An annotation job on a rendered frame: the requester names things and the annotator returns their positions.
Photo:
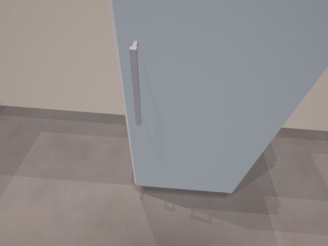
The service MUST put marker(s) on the handle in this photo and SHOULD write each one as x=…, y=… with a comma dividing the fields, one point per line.
x=135, y=81

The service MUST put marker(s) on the fridge door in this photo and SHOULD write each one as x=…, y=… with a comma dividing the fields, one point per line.
x=218, y=79

